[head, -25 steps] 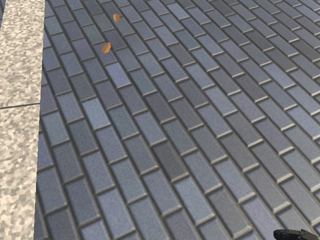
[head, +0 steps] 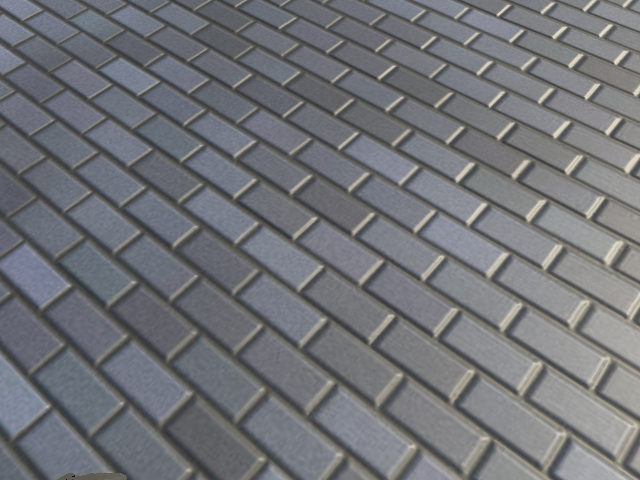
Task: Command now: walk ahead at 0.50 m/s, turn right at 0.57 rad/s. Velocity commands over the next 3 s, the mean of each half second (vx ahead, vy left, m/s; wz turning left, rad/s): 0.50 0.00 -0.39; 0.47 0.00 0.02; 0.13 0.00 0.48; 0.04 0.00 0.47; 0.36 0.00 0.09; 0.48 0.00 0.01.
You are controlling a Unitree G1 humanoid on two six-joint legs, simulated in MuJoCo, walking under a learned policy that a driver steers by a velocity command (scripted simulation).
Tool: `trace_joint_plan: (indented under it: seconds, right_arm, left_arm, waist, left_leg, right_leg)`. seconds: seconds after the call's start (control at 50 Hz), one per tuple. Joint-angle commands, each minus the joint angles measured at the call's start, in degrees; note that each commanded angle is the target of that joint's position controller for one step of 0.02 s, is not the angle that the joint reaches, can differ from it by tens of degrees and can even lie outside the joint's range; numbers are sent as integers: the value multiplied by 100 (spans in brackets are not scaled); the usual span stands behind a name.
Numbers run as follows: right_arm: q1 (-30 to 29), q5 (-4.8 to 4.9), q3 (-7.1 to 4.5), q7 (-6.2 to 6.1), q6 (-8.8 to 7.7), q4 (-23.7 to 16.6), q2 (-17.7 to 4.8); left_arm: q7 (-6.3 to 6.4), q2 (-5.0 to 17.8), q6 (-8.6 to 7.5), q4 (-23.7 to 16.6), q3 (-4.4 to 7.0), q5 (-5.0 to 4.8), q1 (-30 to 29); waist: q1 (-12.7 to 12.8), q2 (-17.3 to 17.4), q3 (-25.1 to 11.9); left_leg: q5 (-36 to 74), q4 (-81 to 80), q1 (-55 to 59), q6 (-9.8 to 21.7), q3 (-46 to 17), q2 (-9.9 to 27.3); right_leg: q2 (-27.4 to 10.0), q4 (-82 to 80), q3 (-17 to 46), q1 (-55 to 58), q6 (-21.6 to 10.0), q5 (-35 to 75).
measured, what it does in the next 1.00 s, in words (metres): walks ahead: left foot, then right foot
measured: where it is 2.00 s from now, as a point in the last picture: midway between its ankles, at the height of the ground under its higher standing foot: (368, 365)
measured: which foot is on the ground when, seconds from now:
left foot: up 0.00-0.46, down 0.48-0.98, up 1.00-1.00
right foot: down 0.00-0.50, up 0.52-0.96, down 0.98-1.00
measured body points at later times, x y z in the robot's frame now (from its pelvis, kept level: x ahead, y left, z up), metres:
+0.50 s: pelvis +0.30 +0.01 +0.01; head +0.32 +0.00 +0.46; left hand +0.36 +0.29 -0.11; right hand +0.48 -0.26 -0.06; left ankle +0.43 +0.09 -0.72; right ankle +0.11 -0.07 -0.70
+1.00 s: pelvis +0.56 -0.07 +0.01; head +0.59 -0.08 +0.46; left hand +0.84 +0.11 -0.05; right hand +0.50 -0.35 -0.12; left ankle +0.43 +0.09 -0.70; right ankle +0.66 -0.20 -0.72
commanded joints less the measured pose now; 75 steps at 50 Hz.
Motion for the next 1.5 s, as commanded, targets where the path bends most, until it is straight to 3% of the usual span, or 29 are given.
trace_joint_plan:
  seconds: [0.02,0.06,0.08,0.16,0.28,0.42,0.46,0.48,0.5,0.52,0.54,0.58,0.62,0.66,0.8,0.9,0.96,0.98,1.0,1.02,1.04,1.08,1.16,1.36,1.42,1.44,1.46,1.48,1.5]
  right_arm:
    - [-669,254,-39,111,-490,-963,-723]
    - [-666,3,-54,30,-542,-858,-712]
    - [-541,-59,-98,28,-477,-821,-770]
    - [-727,-157,-60,25,-262,-969,-511]
    - [-1756,-76,95,169,-313,-1223,-204]
    - [-2060,-27,42,326,-436,-1459,-455]
    - [-1150,-50,-89,287,-459,-1234,-684]
    - [-250,-116,-165,259,-466,-1075,-906]
    - [619,-194,-294,230,-442,-950,-1361]
    - [932,-45,-244,278,-384,-719,-1092]
    - [637,75,-127,264,-346,-771,-728]
    - [-76,-38,-18,238,-259,-864,-492]
    - [-315,-122,39,245,-288,-885,-385]
    - [-287,-67,21,246,-326,-811,-461]
    - [213,49,-60,146,-236,-530,-810]
    - [631,103,-86,92,-61,-305,-886]
    - [448,75,-72,29,25,-367,-854]
    - [296,-53,38,22,-9,-620,-564]
    - [1286,-106,208,38,-58,-595,-11]
    - [1409,58,108,38,-66,-519,-524]
    - [814,181,-9,21,-14,-621,-829]
    - [364,83,-52,-61,188,-700,-727]
    - [521,37,-54,-117,557,-871,-361]
    - [-536,0,-152,181,714,-1553,-541]
    - [-179,-45,-288,139,693,-1497,-769]
    - [60,-64,-465,21,661,-1549,-1453]
    - [-4,-192,-464,24,592,-1710,-1721]
    - [133,-211,-394,89,458,-1681,-1419]
    - [-37,-174,-349,88,357,-1651,-1319]
  left_arm:
    - [37,1169,-166,10,344,61,1772]
    - [51,778,-219,-109,222,45,1020]
    - [75,631,-220,-221,162,112,776]
    - [208,828,-258,-205,211,77,955]
    - [321,754,-223,61,159,57,1505]
    - [360,847,-105,364,175,61,1916]
    - [361,851,-67,316,159,68,1685]
    - [348,714,-74,204,84,113,1534]
    - [332,333,-142,136,-39,124,2074]
    - [311,273,-214,214,-98,44,2335]
    - [283,763,-261,134,11,-53,1817]
    - [252,712,-304,-95,2,15,971]
    - [247,560,-260,-36,24,91,1125]
    - [252,361,-204,12,-20,94,1257]
    - [185,116,-302,-333,-151,116,-56]
    - [63,311,-419,-586,-84,91,-621]
    - [99,716,-519,-282,108,253,498]
    - [165,1134,-523,-195,210,384,1300]
    - [208,1396,-390,-225,239,422,1497]
    - [208,1119,-276,-293,187,310,1573]
    - [239,834,-208,-306,114,252,1301]
    - [275,474,-150,-240,-11,187,649]
    - [273,634,-217,-150,75,328,-54]
    - [347,1059,33,189,238,72,-22]
    - [323,856,113,431,205,15,344]
    - [295,561,114,372,123,236,476]
    - [338,512,119,64,75,327,140]
    - [359,742,130,51,145,261,-238]
    - [375,718,148,27,154,141,-270]
  waist:
    - [880,-560,-1632]
    - [382,-2,-883]
    - [182,-78,-795]
    - [108,-54,-589]
    - [607,-362,-339]
    - [646,-518,-151]
    - [123,-565,-699]
    - [-313,-438,-1455]
    - [-352,654,-2416]
    - [-344,1742,-2724]
    - [-429,1046,-1795]
    - [-163,266,-543]
    - [143,436,-392]
    - [242,556,-421]
    - [-170,400,-246]
    - [-205,480,-90]
    - [443,534,-879]
    - [757,65,-1755]
    - [442,-1510,-2697]
    - [633,-1324,-3271]
    - [671,-875,-2493]
    - [377,-470,-1399]
    - [-97,-734,-846]
    - [166,-580,-768]
    - [34,-136,-824]
    - [143,1327,-931]
    - [27,2046,-991]
    - [-263,1176,-1265]
    - [-104,955,-1167]
  left_leg:
    - [63,2834,-4312,291,-1315,-373]
    - [924,1846,-3655,364,-1322,81]
    - [1139,1579,-3231,345,-1366,195]
    - [1760,564,-2987,33,-1189,101]
    - [3882,-1686,-2581,-11,-981,-220]
    - [2821,-2423,-2867,465,-955,-392]
    - [2795,-2661,-1506,750,-685,-659]
    - [3155,-2387,41,1093,-1128,-163]
    - [2873,-2296,2326,1888,-3092,1096]
    - [1811,-3116,3035,2308,-4961,1776]
    - [830,-3357,2415,2028,-4651,1612]
    - [1322,-3736,707,1712,-3351,1136]
    - [2136,-4012,-62,1621,-2774,812]
    - [2735,-4202,-336,1692,-2340,714]
    - [3358,-4366,-289,1443,-1308,399]
    - [3526,-3780,334,1301,-1781,700]
    - [4911,-2243,209,829,-1632,238]
    - [3615,-794,-818,520,-1406,-185]
    - [-767,1273,-2696,101,-1068,-885]
    - [-1119,2126,-3000,36,-1689,-766]
    - [-756,2353,-3460,-10,-1539,-509]
    - [-116,1969,-3394,-123,-1260,-161]
    - [647,1190,-2330,-204,-1017,-58]
    - [1352,-1127,-1716,247,-625,-111]
    - [2637,-2546,-619,653,-642,-374]
    - [4936,-2840,278,1111,-2204,757]
    - [5358,-3044,574,2295,-3793,1745]
    - [5116,-3121,478,2376,-3577,1574]
    - [4852,-3088,383,2093,-3099,1288]
  right_leg:
    - [-1915,-2342,4396,4710,-1513,-1093]
    - [-1420,-2281,3082,3080,-1122,86]
    - [-1250,-2395,2735,2565,-1055,559]
    - [-983,-2646,2107,1848,-1078,1550]
    - [-668,-2661,1502,1773,-602,1033]
    - [-1291,-1932,2080,3208,-498,1965]
    - [-993,-994,1811,3159,-311,3708]
    - [-735,151,1597,2488,-136,3518]
    - [51,2235,1179,559,274,1496]
    - [516,3474,1213,-755,460,-2218]
    - [134,3881,1411,-1395,422,-2083]
    - [-388,3329,953,-1375,416,-1217]
    - [-666,2747,892,-813,465,-837]
    - [-740,2343,751,-653,564,-718]
    - [-591,-134,409,-410,710,1343]
    - [-345,-986,544,-230,588,1064]
    - [-194,-1504,381,1679,263,1755]
    - [-1135,-956,1115,3363,-87,3662]
    - [-2809,-594,2809,5249,-1037,5426]
    - [-2857,-874,3315,5175,-1267,4579]
    - [-2530,-1092,2586,4586,-1071,3987]
    - [-2030,-1538,1669,3089,-768,3294]
    - [-1856,-2375,696,1359,-776,2602]
    - [-2113,-2099,7,2008,-454,1219]
    - [-1655,-954,-426,1761,235,512]
    - [-985,711,-999,661,776,-847]
    - [-140,2142,-504,-817,1134,-2959]
    - [-190,2898,348,-915,1063,-2898]
    - [-268,3005,526,-996,951,-2440]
